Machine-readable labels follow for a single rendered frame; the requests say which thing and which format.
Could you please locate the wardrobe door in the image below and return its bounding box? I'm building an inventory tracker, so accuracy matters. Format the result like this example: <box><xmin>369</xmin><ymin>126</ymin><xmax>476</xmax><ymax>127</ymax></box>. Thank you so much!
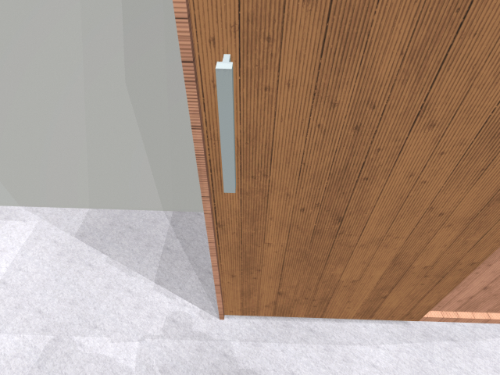
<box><xmin>188</xmin><ymin>0</ymin><xmax>500</xmax><ymax>321</ymax></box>
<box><xmin>431</xmin><ymin>247</ymin><xmax>500</xmax><ymax>313</ymax></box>

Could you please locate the handle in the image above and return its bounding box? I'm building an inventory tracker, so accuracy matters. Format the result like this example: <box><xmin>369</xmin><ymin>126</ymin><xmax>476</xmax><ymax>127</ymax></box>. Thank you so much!
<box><xmin>216</xmin><ymin>54</ymin><xmax>236</xmax><ymax>193</ymax></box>

